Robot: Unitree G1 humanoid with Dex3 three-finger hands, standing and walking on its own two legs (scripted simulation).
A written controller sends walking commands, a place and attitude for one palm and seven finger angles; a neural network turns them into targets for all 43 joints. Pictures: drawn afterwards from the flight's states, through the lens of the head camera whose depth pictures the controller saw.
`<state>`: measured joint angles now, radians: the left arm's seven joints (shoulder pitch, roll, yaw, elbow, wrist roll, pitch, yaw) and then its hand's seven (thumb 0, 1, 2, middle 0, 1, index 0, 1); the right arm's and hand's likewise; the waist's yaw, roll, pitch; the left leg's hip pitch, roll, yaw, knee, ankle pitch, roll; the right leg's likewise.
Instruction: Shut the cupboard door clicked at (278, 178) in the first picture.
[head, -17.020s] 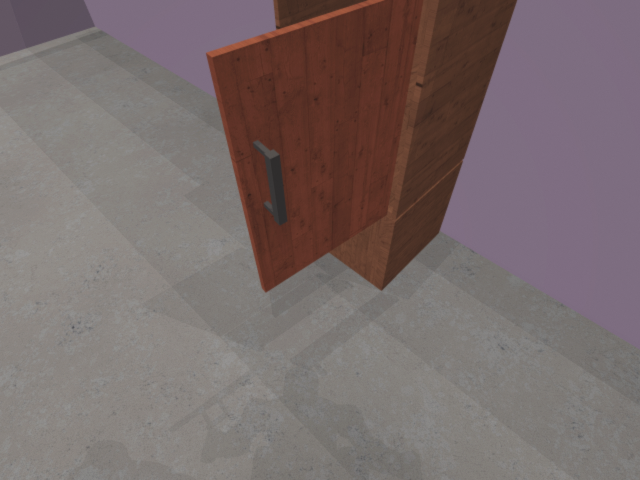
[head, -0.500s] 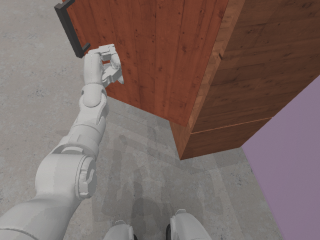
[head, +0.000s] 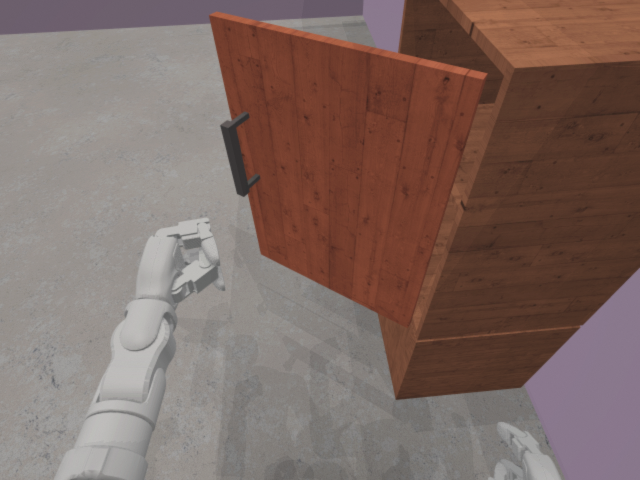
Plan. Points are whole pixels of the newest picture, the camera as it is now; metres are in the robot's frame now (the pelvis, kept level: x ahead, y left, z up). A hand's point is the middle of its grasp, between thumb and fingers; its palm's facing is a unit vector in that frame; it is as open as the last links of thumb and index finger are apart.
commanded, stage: draw the hand back to the body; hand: left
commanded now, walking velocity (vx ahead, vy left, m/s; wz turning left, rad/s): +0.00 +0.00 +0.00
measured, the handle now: (242, 155) +0.67 +0.17 +0.03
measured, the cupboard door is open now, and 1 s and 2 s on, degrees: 53 53 53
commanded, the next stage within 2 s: step back with the hand held close in 1.00 s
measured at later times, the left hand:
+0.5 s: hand (53, 330) +0.23 +0.26 +0.15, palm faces +0.39 -0.84 -0.36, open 5.2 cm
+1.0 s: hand out of the picture +0.19 +0.27 +0.17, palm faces +0.48 -0.78 -0.40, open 7.4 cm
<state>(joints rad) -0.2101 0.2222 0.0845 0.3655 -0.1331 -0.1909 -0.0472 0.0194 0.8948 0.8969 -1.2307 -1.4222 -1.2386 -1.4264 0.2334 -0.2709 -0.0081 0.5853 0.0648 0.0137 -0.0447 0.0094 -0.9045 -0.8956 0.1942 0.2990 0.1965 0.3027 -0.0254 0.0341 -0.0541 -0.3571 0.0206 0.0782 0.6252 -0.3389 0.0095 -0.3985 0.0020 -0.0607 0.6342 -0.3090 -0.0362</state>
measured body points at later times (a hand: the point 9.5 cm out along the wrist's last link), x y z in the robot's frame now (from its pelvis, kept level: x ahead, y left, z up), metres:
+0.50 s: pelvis +0.02 +0.01 +0.02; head +0.00 -0.02 +0.47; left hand +0.20 +0.30 +0.18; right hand +0.21 -0.19 -0.08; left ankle -0.01 +0.11 -0.73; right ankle +0.01 -0.09 -0.73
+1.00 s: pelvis +0.00 +0.01 +0.02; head -0.02 -0.02 +0.47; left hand +0.16 +0.31 +0.20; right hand +0.20 -0.21 -0.07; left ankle -0.01 +0.11 -0.73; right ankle +0.01 -0.09 -0.73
